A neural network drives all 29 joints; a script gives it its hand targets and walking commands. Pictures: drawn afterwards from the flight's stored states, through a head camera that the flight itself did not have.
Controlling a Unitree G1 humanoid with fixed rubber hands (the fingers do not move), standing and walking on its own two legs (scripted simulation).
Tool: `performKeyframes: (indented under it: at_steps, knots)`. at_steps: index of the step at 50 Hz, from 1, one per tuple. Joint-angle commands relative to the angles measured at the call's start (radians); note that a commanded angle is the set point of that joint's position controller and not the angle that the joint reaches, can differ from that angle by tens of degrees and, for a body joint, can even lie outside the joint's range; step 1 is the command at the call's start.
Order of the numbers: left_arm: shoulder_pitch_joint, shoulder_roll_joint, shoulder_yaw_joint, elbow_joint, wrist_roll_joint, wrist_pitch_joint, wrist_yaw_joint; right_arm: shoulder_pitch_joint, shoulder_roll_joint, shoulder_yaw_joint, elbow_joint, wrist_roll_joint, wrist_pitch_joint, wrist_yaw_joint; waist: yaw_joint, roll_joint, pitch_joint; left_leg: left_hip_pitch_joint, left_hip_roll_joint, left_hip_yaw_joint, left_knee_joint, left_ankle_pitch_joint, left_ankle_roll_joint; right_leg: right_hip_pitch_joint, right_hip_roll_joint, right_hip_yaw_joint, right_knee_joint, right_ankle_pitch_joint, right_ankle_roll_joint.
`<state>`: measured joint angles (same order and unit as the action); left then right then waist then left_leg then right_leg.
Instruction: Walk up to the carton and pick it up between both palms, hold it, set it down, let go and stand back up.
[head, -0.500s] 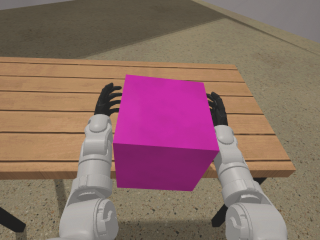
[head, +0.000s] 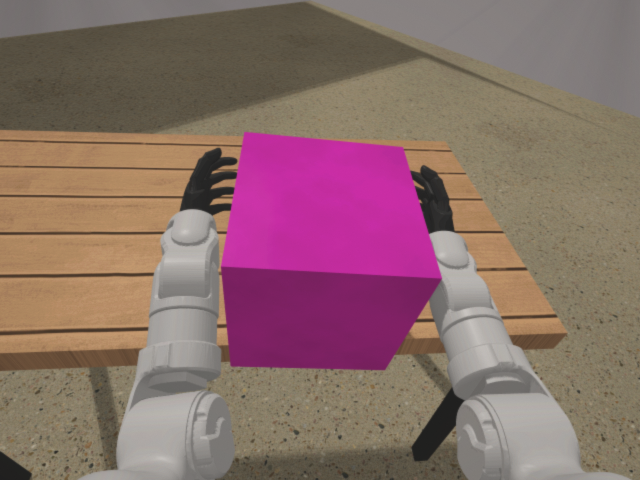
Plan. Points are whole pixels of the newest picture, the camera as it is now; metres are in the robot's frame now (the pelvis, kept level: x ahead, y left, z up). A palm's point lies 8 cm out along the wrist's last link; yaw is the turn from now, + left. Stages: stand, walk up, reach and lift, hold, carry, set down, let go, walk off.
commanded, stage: reach and lift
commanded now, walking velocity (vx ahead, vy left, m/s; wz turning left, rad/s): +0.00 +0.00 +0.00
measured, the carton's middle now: (317, 255) +0.36 +0.01 +0.12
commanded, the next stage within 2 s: hold in 1.24 s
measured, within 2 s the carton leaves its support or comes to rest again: neither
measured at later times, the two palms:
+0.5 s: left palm (198, 201) +0.36 +0.16 +0.19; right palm (449, 217) +0.36 -0.14 +0.19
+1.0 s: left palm (197, 189) +0.37 +0.16 +0.21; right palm (453, 204) +0.36 -0.14 +0.20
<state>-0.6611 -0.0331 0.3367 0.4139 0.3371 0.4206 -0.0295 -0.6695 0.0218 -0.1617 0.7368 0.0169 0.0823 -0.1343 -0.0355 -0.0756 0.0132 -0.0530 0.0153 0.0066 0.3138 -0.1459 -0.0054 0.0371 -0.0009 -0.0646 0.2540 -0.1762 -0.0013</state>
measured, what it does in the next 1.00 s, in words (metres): stands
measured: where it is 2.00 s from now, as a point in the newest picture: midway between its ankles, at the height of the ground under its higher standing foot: outside the picture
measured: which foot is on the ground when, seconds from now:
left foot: down 0.00-1.00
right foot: down 0.00-1.00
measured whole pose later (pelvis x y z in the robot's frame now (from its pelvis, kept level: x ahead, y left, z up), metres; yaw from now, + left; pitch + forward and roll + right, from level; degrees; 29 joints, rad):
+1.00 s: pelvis +0.00 -0.01 +0.00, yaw +0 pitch -9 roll +0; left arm -0.67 -0.02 0.34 0.19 0.36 0.67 -0.07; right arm -0.74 -0.02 -0.06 0.64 0.14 0.26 -0.17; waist -0.09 -0.09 0.01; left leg -0.01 0.02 0.00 0.30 -0.14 -0.01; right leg 0.08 0.00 -0.07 0.25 -0.18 -0.01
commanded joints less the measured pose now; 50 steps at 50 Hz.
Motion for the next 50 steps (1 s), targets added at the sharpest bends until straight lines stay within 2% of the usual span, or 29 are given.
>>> performKeyframes:
  at_steps: [1,3,11,13,16,18,22,27,30,34,40,44,50]
  knots:
    - [-0.467,-0.521,-0.406,-0.084,-0.094,0.051,-0.144,-0.715,0.459,0.373,-0.294,0.076,-0.035,0.078,-0.003,0.076,-0.285,0.157,-0.044,0.043,-0.002,0.274,-0.019,0.028,0.041,-0.038,-0.013,0.211,0.049]
    - [-0.462,-0.521,-0.41,-0.115,-0.09,0.068,-0.148,-0.702,0.466,0.389,-0.304,0.09,-0.019,0.071,-0.005,0.065,-0.266,0.155,-0.046,0.04,-0.006,0.273,-0.019,0.031,0.041,-0.036,-0.012,0.223,0.053]
    - [-0.476,-0.531,-0.489,-0.244,-0.119,0.118,-0.152,-0.691,0.473,0.439,-0.387,0.146,0.024,0.047,-0.05,0.09,-0.291,0.185,-0.047,0.025,0.011,0.304,-0.031,0.025,0.042,-0.034,-0.006,0.26,0.047]
    - [-0.472,-0.525,-0.483,-0.239,-0.111,0.135,-0.157,-0.674,0.465,0.423,-0.366,0.142,0.041,0.045,-0.061,0.096,-0.254,0.177,-0.044,0.024,-0.007,0.244,-0.03,0.012,0.04,-0.035,-0.018,0.204,0.044]
    - [-0.493,-0.529,-0.514,-0.292,-0.127,0.147,-0.156,-0.681,0.466,0.423,-0.402,0.153,0.048,0.045,-0.074,0.108,-0.292,0.188,-0.043,0.019,-0.002,0.25,-0.034,-0.002,0.039,-0.036,-0.015,0.206,0.035]
    - [-0.5,-0.53,-0.509,-0.279,-0.122,0.158,-0.152,-0.699,0.459,0.421,-0.403,0.157,0.058,0.046,-0.068,0.122,-0.269,0.18,-0.042,0.017,-0.006,0.234,-0.035,-0.011,0.04,-0.037,-0.021,0.172,0.032]
    - [-0.48,-0.506,-0.458,-0.24,-0.093,0.188,-0.159,-0.696,0.451,0.405,-0.377,0.145,0.082,0.049,-0.055,0.092,-0.217,0.148,-0.04,0.028,-0.037,0.152,-0.017,-0.01,0.033,-0.037,-0.033,0.12,0.038]
    - [-0.481,-0.491,-0.423,-0.234,-0.08,0.206,-0.169,-0.732,0.467,0.428,-0.399,0.16,0.088,0.049,-0.031,0.063,-0.231,0.143,-0.047,0.041,-0.039,0.175,-0.004,0.033,0.036,-0.034,-0.028,0.177,0.046]
    - [-0.492,-0.495,-0.425,-0.252,-0.089,0.204,-0.168,-0.759,0.484,0.453,-0.431,0.169,0.083,0.044,-0.027,0.047,-0.272,0.162,-0.049,0.044,-0.029,0.205,0.004,0.043,0.04,-0.031,-0.016,0.224,0.052]
    - [-0.524,-0.496,-0.437,-0.248,-0.103,0.207,-0.167,-0.776,0.487,0.453,-0.427,0.17,0.09,0.041,-0.037,0.049,-0.286,0.164,-0.05,0.045,-0.027,0.18,0.004,0.03,0.039,-0.028,-0.02,0.211,0.05]
    - [-0.574,-0.5,-0.454,-0.244,-0.115,0.212,-0.163,-0.761,0.472,0.398,-0.357,0.156,0.104,0.05,-0.066,0.099,-0.266,0.171,-0.041,0.038,-0.031,0.152,-0.007,-0.017,0.036,-0.028,-0.032,0.141,0.036]
    - [-0.561,-0.493,-0.446,-0.23,-0.112,0.222,-0.168,-0.76,0.467,0.399,-0.347,0.167,0.114,0.043,-0.075,0.094,-0.26,0.171,-0.046,0.037,-0.02,0.19,-0.012,0.012,0.035,-0.027,-0.027,0.194,0.04]
    - [-0.551,-0.485,-0.419,-0.235,-0.092,0.238,-0.175,-0.774,0.463,0.416,-0.362,0.191,0.128,0.032,-0.067,0.085,-0.245,0.16,-0.05,0.035,-0.016,0.224,-0.013,0.045,0.04,-0.031,-0.019,0.241,0.048]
